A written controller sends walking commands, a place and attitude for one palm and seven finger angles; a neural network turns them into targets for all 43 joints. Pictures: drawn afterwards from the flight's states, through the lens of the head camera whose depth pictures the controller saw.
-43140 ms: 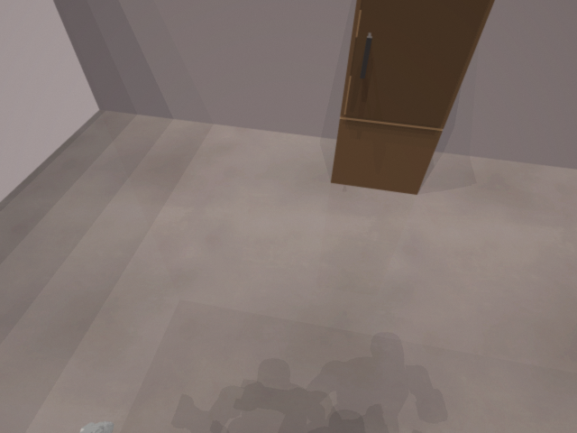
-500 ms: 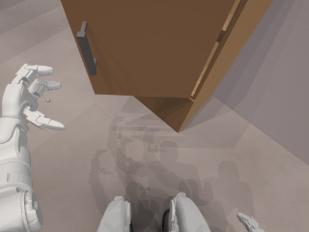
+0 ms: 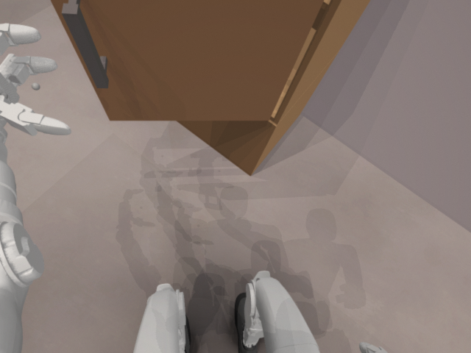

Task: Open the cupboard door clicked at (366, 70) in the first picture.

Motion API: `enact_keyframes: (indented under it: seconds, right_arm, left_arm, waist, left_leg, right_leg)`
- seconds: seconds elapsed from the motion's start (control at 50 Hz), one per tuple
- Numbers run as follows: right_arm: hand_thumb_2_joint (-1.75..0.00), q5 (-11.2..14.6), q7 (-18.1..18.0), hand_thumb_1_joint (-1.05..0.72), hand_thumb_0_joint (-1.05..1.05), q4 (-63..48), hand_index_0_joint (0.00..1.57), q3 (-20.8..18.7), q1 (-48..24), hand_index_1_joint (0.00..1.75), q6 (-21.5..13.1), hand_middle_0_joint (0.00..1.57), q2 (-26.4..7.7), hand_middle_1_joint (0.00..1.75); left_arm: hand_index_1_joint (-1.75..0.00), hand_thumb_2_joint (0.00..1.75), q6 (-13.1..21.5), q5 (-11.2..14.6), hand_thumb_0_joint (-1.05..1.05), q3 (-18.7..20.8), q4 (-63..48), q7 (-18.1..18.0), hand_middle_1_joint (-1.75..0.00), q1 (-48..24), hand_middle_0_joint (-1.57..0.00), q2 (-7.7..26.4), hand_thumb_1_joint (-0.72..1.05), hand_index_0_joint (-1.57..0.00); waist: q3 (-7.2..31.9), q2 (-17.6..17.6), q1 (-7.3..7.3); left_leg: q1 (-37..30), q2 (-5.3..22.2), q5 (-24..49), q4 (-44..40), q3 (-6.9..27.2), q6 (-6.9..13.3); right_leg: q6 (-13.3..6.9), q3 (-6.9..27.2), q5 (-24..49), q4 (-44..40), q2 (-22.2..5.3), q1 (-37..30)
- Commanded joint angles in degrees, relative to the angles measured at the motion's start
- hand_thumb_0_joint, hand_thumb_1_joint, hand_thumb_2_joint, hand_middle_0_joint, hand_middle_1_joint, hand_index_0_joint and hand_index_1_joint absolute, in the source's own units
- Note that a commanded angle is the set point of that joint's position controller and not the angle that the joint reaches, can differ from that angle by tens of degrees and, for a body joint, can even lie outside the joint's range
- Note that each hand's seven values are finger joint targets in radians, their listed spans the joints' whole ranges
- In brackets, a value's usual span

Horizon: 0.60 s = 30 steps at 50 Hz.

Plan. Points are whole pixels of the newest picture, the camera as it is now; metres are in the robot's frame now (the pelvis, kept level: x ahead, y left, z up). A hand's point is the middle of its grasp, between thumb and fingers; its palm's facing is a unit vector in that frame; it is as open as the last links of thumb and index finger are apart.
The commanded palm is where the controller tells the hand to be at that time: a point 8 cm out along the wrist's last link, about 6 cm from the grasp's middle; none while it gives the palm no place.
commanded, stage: move the hooked fingers beside the handle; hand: left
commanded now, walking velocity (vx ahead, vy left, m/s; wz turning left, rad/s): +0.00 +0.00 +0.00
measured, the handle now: (90, 42) +0.60 +0.20 +0.05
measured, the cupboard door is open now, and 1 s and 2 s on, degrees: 42 42 42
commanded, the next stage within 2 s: slide the fingers in behind the handle in 1.00 s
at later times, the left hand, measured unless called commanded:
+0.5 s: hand (46, 68) +0.55 +0.26 +0.05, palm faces +0.02 -1.00 -0.03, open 14.0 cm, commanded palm +0.53 +0.28 +0.05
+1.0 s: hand (48, 71) +0.54 +0.25 +0.05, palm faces +0.02 -1.00 -0.03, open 14.0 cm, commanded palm +0.53 +0.28 +0.05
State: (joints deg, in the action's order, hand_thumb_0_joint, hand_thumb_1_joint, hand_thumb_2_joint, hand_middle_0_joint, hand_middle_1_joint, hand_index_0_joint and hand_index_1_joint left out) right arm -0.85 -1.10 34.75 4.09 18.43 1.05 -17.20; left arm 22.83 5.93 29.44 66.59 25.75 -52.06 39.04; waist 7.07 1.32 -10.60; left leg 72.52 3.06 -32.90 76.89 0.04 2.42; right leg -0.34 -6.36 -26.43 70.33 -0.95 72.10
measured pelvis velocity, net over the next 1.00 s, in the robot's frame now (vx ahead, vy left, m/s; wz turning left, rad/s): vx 0.01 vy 0.00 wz -0.01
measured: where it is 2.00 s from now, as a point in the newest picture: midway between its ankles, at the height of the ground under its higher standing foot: (214, 348)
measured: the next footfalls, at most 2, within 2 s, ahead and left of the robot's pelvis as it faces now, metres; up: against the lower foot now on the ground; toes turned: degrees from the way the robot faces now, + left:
none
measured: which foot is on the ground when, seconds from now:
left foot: down 0.00-1.00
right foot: down 0.00-1.00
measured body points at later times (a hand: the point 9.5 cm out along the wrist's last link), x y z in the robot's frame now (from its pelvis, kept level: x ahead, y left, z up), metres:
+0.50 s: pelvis +0.01 +0.01 +0.00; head +0.21 +0.04 +0.40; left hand +0.54 +0.31 +0.05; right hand -0.01 -0.26 -0.10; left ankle +0.02 +0.09 -0.61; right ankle +0.06 -0.13 -0.61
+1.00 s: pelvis +0.01 +0.00 +0.00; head +0.19 +0.04 +0.41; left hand +0.53 +0.30 +0.06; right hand +0.04 -0.27 -0.10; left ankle +0.02 +0.09 -0.61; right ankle +0.06 -0.13 -0.61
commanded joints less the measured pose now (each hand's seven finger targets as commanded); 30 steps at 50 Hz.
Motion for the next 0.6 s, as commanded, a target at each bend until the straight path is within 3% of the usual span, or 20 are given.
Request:
enact_keyframes:
  seconds: [0.0,0.02,0.08,0.12,0.18,0.26,0.28,0.32,0.36,0.44,0.52,0.56,0.58]
  right_arm:
    - [-0.90,0.1,-0.7,-0.90,0.00,-2.6,0.20,-3.8,10.9,0.30,0.3,0.20,-11.7,0.30]
    - [-0.90,0.0,-0.8,-0.90,0.00,-2.6,0.20,-3.7,11.1,0.30,0.5,0.20,-11.7,0.30]
    - [-0.90,-0.4,-0.5,-0.90,0.00,-2.5,0.20,-3.7,12.2,0.30,1.1,0.20,-11.8,0.30]
    - [-0.90,-0.4,-0.4,-0.90,0.00,-2.1,0.20,-3.5,12.7,0.30,1.5,0.20,-11.8,0.30]
    - [-0.90,-0.7,-0.5,-0.90,0.00,-1.9,0.20,-3.3,13.8,0.30,1.9,0.20,-12.2,0.30]
    - [-0.90,-0.9,0.3,-0.90,0.00,-3.0,0.20,-3.4,14.8,0.30,3.0,0.20,-11.9,0.30]
    - [-0.90,-0.8,0.5,-0.90,0.00,-3.1,0.20,-3.5,14.7,0.30,3.3,0.20,-11.6,0.30]
    - [-0.90,-0.7,0.6,-0.90,0.00,-3.4,0.20,-3.5,14.5,0.30,3.7,0.20,-11.6,0.30]
    - [-0.90,-0.7,0.5,-0.90,0.00,-3.5,0.20,-3.5,14.6,0.30,3.9,0.20,-11.6,0.30]
    - [-0.90,-0.7,0.8,-0.90,0.00,-3.0,0.20,-4.0,14.6,0.30,3.8,0.20,-11.3,0.30]
    - [-0.90,-0.5,1.0,-0.90,0.00,-2.4,0.20,-4.0,14.3,0.30,4.0,0.20,-10.9,0.30]
    - [-0.90,-0.4,1.0,-0.90,0.00,-2.2,0.20,-4.2,14.4,0.30,4.0,0.20,-10.8,0.30]
    - [-0.90,-0.4,0.8,-0.90,0.00,-1.9,0.20,-4.2,14.3,0.30,4.1,0.20,-10.9,0.30]
  left_arm:
    - [-1.20,0.30,2.0,0.1,0.00,2.7,-9.1,-0.5,-1.20,-24.1,-0.30,20.3,-0.50,-0.30]
    - [-1.20,0.30,1.9,-0.2,0.00,2.2,-9.6,-0.7,-1.20,-25.6,-0.30,20.3,-0.50,-0.30]
    - [-1.20,0.30,2.1,-0.9,0.00,2.2,-10.3,-1.4,-1.20,-27.7,-0.30,20.6,-0.50,-0.30]
    - [-1.20,0.30,1.4,-1.1,0.00,1.5,-8.2,-1.7,-1.20,-29.6,-0.30,20.2,-0.50,-0.30]
    - [-1.20,0.30,0.9,-2.2,0.00,2.2,-8.1,-2.1,-1.20,-32.9,-0.30,22.7,-0.50,-0.30]
    - [-1.20,0.30,0.5,-2.5,0.00,3.5,-9.4,-1.9,-1.20,-26.6,-0.30,22.9,-0.50,-0.30]
    - [-1.20,0.30,0.3,-2.6,0.00,2.9,-9.3,-1.8,-1.20,-25.9,-0.30,21.8,-0.50,-0.30]
    - [-1.20,0.30,-0.2,-1.9,0.00,3.7,-9.3,-1.9,-1.20,-25.1,-0.30,22.2,-0.50,-0.30]
    - [-1.20,0.30,0.3,-1.7,0.00,4.3,-12.1,-1.9,-1.20,-26.1,-0.30,23.1,-0.50,-0.30]
    - [-1.20,0.30,1.7,-1.2,0.00,5.4,-15.9,-2.2,-1.20,-26.2,-0.30,23.5,-0.50,-0.30]
    - [-1.20,0.30,1.2,-0.7,0.00,3.6,-13.6,-1.8,-1.20,-23.7,-0.30,20.5,-0.50,-0.30]
    - [-1.20,0.30,1.1,-0.6,0.00,1.6,-13.8,-1.4,-1.20,-22.7,-0.30,17.6,-0.50,-0.30]
    - [-1.20,0.30,0.8,-0.4,0.00,1.3,-12.4,-1.4,-1.20,-22.8,-0.30,17.0,-0.50,-0.30]
  waist:
    - [30.6,11.3,-0.53]
    - [30.5,11.3,-1.35]
    - [33.1,14.5,-1.48]
    - [30.6,12.6,-2.83]
    - [32.5,13.6,-3.51]
    - [35.7,15.4,-1.33]
    - [35.4,15.7,-1.30]
    - [33.5,12.3,-1.65]
    - [34.6,14.4,-1.35]
    - [36.5,15.3,-1.05]
    - [33.0,14.1,-1.41]
    - [33.1,15.9,-1.46]
    - [31.4,13.7,-2.13]
  left_leg:
    - [-22.6,-0.8,23.9,-9.6,5.5,-0.9]
    - [-22.8,-0.7,24.3,-9.4,5.7,-0.8]
    - [-26.0,-0.4,27.2,-9.3,6.5,-1.4]
    - [-24.0,-0.3,25.2,-8.9,6.4,-1.1]
    - [-24.3,-0.2,26.1,-8.4,6.9,-1.1]
    - [-27.8,0.1,33.0,-8.7,7.2,-1.8]
    - [-28.1,0.2,33.1,-8.8,6.9,-1.8]
    - [-25.1,0.1,30.2,-9.0,6.5,-1.2]
    - [-26.3,0.2,30.8,-9.1,6.3,-1.2]
    - [-29.0,0.3,33.2,-9.2,6.7,-1.5]
    - [-28.1,0.2,33.0,-9.8,6.2,-1.3]
    - [-31.3,0.4,35.4,-10.1,6.5,-1.6]
    - [-30.4,0.5,34.4,-10.1,6.7,-1.6]
  right_leg:
    - [-0.9,3.3,10.7,-6.6,2.8,-13.1]
    - [-0.9,3.2,11.0,-6.6,2.8,-12.6]
    - [-1.1,2.8,11.5,-6.1,3.0,-10.7]
    - [-0.8,2.8,10.8,-6.5,3.1,-10.0]
    - [-0.9,2.6,11.2,-5.9,3.1,-9.3]
    - [-1.1,2.3,14.7,-5.6,3.2,-11.1]
    - [-1.0,2.4,14.8,-5.8,3.3,-10.8]
    - [-0.7,2.5,14.6,-6.4,3.5,-12.6]
    - [-0.8,2.8,15.2,-6.4,3.5,-12.9]
    - [-1.0,2.8,16.3,-6.4,3.6,-13.5]
    - [-0.8,2.8,16.9,-7.6,3.7,-14.5]
    - [-1.0,2.5,16.5,-7.8,3.6,-12.2]
    - [-0.8,2.3,15.9,-8.1,3.7,-11.6]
